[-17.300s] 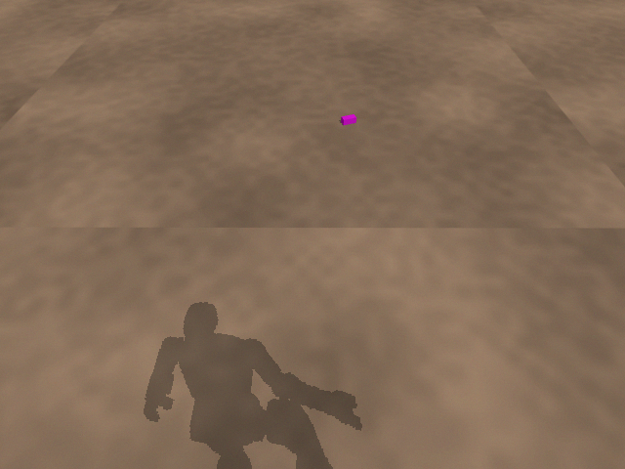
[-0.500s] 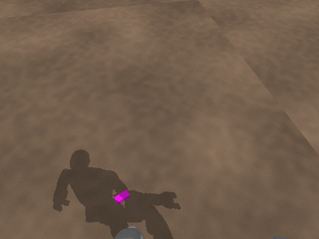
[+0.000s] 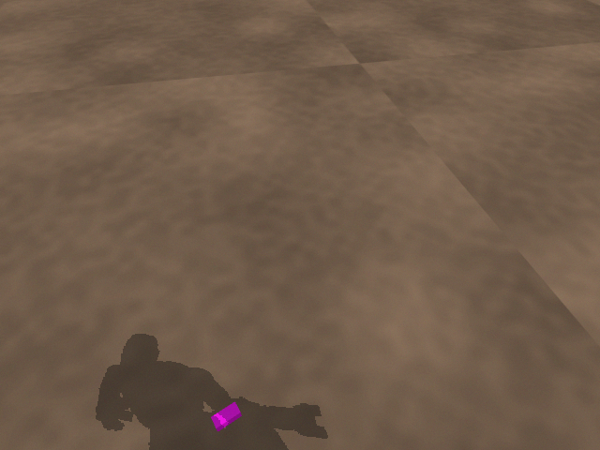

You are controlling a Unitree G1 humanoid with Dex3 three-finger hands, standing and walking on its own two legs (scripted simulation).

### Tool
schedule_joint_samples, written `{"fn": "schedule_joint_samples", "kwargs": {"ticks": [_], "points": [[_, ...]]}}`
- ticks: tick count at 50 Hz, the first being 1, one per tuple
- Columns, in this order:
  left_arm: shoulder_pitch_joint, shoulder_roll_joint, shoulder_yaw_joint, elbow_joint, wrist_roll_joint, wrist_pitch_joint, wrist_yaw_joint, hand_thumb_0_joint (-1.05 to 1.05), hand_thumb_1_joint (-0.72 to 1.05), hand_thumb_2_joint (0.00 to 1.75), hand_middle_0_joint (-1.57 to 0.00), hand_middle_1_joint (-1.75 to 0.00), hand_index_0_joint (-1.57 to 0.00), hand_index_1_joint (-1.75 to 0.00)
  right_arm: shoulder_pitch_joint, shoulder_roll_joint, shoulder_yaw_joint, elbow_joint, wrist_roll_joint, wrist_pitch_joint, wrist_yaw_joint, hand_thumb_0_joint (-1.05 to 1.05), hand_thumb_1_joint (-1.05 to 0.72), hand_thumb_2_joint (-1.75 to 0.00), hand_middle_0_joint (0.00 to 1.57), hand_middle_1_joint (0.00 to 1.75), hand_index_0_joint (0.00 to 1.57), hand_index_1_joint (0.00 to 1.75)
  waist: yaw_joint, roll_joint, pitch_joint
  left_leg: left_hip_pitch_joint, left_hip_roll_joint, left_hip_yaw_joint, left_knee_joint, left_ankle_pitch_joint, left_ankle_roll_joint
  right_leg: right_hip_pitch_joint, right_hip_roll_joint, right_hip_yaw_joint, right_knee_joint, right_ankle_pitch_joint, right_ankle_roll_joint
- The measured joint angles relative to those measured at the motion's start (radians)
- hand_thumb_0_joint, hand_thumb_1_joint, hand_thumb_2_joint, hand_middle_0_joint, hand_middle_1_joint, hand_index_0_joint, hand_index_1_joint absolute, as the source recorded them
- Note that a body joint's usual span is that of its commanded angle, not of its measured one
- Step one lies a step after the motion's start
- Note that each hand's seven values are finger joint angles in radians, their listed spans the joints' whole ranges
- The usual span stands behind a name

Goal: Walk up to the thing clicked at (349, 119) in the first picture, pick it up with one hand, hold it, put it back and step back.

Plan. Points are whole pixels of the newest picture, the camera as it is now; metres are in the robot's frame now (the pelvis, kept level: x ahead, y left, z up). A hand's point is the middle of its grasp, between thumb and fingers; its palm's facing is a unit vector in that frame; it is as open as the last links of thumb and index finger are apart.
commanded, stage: walk up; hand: left
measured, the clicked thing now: (226, 416) +0.40 +0.24 -0.76
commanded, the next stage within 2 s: none
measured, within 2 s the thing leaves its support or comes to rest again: neither
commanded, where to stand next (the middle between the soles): +0.02 -0.01 m, yaw +2 degrees
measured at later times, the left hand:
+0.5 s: hand out of the picture -0.03 +0.24 -0.15, palm faces -0.01 -0.91 -0.42, open 7.4 cm
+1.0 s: hand out of the picture +0.01 +0.28 -0.17, palm faces +0.04 -0.93 -0.37, open 7.4 cm
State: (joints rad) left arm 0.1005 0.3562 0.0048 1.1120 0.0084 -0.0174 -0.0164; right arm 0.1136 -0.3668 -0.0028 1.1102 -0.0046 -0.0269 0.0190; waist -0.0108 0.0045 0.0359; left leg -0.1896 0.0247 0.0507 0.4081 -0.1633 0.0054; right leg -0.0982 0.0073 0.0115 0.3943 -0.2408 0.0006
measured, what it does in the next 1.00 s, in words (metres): steps on the spot: left foot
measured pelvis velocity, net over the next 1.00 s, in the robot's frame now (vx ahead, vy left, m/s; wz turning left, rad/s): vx -0.03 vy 0.00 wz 0.05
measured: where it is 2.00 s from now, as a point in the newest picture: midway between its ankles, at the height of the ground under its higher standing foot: outside the picture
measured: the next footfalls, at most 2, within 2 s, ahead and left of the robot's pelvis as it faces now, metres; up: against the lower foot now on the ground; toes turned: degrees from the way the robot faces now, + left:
left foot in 0.72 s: +0.00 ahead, +0.14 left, +0.00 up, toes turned +5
right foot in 1.04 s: +0.10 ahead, -0.12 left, +0.00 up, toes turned -2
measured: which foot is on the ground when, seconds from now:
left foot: down 0.00-0.32, up 0.34-0.70, down 0.72-1.00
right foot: down 0.00-0.74, up 0.76-1.00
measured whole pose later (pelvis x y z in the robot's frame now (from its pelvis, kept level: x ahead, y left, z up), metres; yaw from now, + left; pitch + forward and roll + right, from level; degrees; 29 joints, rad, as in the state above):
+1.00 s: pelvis -0.03 +0.00 -0.02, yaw +3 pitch -5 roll +0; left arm 0.23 0.42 0.07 0.94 0.00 0.03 -0.03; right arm 0.23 -0.40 -0.04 0.90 -0.01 -0.02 -0.01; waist 0.00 -0.04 0.12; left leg -0.20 0.05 0.02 0.64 -0.35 -0.02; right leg -0.41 -0.04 0.02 0.78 -0.34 -0.01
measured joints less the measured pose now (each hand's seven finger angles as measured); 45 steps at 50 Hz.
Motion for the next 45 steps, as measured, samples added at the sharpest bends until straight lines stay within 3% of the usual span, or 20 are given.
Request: {"fn": "schedule_joint_samples", "kwargs": {"ticks": [6,9,13,17,19,20,23,29,34,37,40,42,45], "points": [[-0.05,0.023,0.018,-0.031,-0.02,0.028,0.012,0.01,0.9,0.9,-0.2,-0.3,-0.2,-0.3,-0.049,-0.008,-0.016,-0.015,0.021,0.021,-0.008,0.01,-0.9,-0.9,0.2,0.3,0.2,0.3,0.001,-0.015,0.068,-0.05,-0.005,0.007,0.025,0.012,0.006,-0.072,-0.006,0.006,0.07,-0.009,0.001],[-0.075,0.042,0.027,-0.064,-0.02,0.049,0.017,0.01,0.9,0.9,-0.2,-0.3,-0.2,-0.29,-0.076,-0.011,-0.032,-0.048,0.02,0.038,-0.012,0.01,-0.9,-0.9,0.2,0.3,0.2,0.3,0.005,-0.026,0.115,-0.088,-0.005,0.013,0.054,0.019,0.008,-0.15,-0.008,0.003,0.18,-0.016,-0.015],[-0.067,0.049,0.041,-0.102,-0.012,0.073,0.016,0.01,0.9,0.9,-0.2,-0.3,-0.2,-0.29,-0.094,-0.024,-0.05,-0.099,0.003,0.064,-0.021,0.01,-0.9,-0.9,0.2,0.3,0.2,0.3,0.007,-0.007,0.139,-0.154,0.016,0.008,0.128,0.01,0.004,-0.228,0.007,-0.009,0.396,-0.205,-0.044],[-0.015,0.03,0.053,-0.106,0.008,0.051,0.017,0.01,0.9,0.9,-0.2,-0.3,-0.2,-0.29,-0.11,-0.044,-0.052,-0.123,-0.001,0.081,-0.021,0.01,-0.9,-0.9,0.2,0.3,0.2,0.3,0.02,0.031,0.14,-0.227,0.04,-0.015,0.252,-0.058,-0.01,-0.179,0.011,-0.024,0.28,-0.112,-0.036],[0.014,0.013,0.048,-0.098,0.023,0.042,0.017,0.01,0.9,0.9,-0.2,-0.3,-0.2,-0.29,-0.108,-0.042,-0.055,-0.129,-0.003,0.091,-0.023,0.01,-0.9,-0.9,0.2,0.3,0.2,0.3,0.025,0.039,0.141,-0.259,-0.015,-0.101,0.367,-0.227,-0.002,-0.193,0.012,-0.022,0.297,-0.109,-0.038],[0.028,0.006,0.047,-0.096,0.026,0.039,0.018,0.01,0.9,0.9,-0.2,-0.3,-0.2,-0.29,-0.102,-0.04,-0.057,-0.133,-0.003,0.094,-0.021,0.01,-0.9,-0.9,0.2,0.3,0.2,0.3,0.03,0.036,0.14,-0.272,-0.044,-0.134,0.441,-0.264,0.0,-0.195,0.008,-0.016,0.289,-0.101,-0.039],[0.055,-0.017,0.048,-0.094,0.033,0.029,0.021,0.01,0.9,0.9,-0.2,-0.3,-0.2,-0.3,-0.056,-0.043,-0.061,-0.137,0.0,0.085,-0.009,0.01,-0.91,-0.9,0.2,0.3,0.2,0.3,0.031,0.049,0.131,-0.271,-0.08,-0.18,0.569,-0.262,-0.003,-0.176,-0.002,-0.028,0.224,-0.06,-0.038],[0.137,-0.016,0.066,-0.157,0.039,-0.02,-0.005,0.01,0.9,0.9,-0.21,-0.3,-0.21,-0.3,0.093,-0.045,-0.062,-0.099,-0.023,0.075,0.031,0.01,-0.9,-0.9,0.2,0.3,0.2,0.3,0.047,0.039,0.062,-0.168,-0.048,-0.14,0.504,-0.275,-0.013,-0.113,-0.038,-0.075,0.118,-0.035,-0.051],[0.203,0.027,0.079,-0.192,0.038,-0.014,-0.024,0.01,0.89,0.9,-0.21,-0.3,-0.21,-0.3,0.138,-0.05,-0.067,-0.109,-0.023,0.038,0.043,0.01,-0.9,-0.9,0.2,0.3,0.2,0.3,0.056,0.006,0.045,-0.1,-0.007,-0.079,0.278,-0.264,-0.009,-0.073,-0.066,-0.091,0.069,-0.02,-0.04],[0.23,0.061,0.081,-0.202,0.035,0.018,-0.032,0.01,0.89,0.9,-0.21,-0.3,-0.2,-0.3,0.157,-0.054,-0.081,-0.144,-0.025,-0.01,0.027,0.01,-0.9,-0.9,0.2,0.3,0.2,0.3,0.046,-0.018,0.038,-0.031,-0.013,-0.041,0.091,-0.089,-0.004,-0.115,-0.086,-0.081,0.2,-0.112,-0.048],[0.226,0.079,0.082,-0.179,0.028,0.053,-0.021,0.01,0.9,0.9,-0.2,-0.3,-0.2,-0.3,0.165,-0.036,-0.077,-0.172,-0.028,-0.03,0.002,0.01,-0.9,-0.9,0.2,0.3,0.2,0.3,0.031,-0.057,0.028,-0.036,-0.03,-0.026,0.146,-0.11,0.0,-0.225,-0.051,0.011,0.455,-0.225,-0.048],[0.219,0.089,0.078,-0.17,0.021,0.054,-0.021,0.01,0.9,0.9,-0.2,-0.3,-0.2,-0.29,0.171,-0.025,-0.064,-0.184,-0.022,-0.034,-0.007,0.01,-0.9,-0.9,0.2,0.3,0.2,0.3,0.021,-0.074,0.027,-0.012,-0.028,-0.023,0.136,-0.12,0.003,-0.282,-0.029,0.043,0.546,-0.211,-0.042],[0.201,0.091,0.074,-0.166,0.012,0.048,-0.024,0.01,0.9,0.9,-0.2,-0.3,-0.2,-0.29,0.174,-0.021,-0.049,-0.197,-0.018,-0.035,-0.018,0.01,-0.9,-0.9,0.2,0.3,0.21,0.3,0.011,-0.081,0.032,0.014,-0.016,-0.022,0.132,-0.13,-0.008,-0.331,-0.031,0.055,0.542,-0.175,-0.024]]}}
